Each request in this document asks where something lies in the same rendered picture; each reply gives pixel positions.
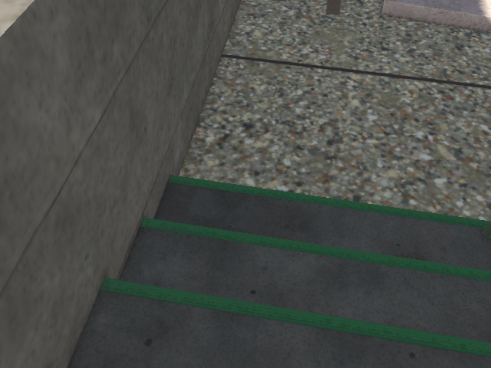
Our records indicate stairs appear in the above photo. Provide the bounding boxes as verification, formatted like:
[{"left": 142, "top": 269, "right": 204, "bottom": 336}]
[{"left": 68, "top": 175, "right": 491, "bottom": 368}]

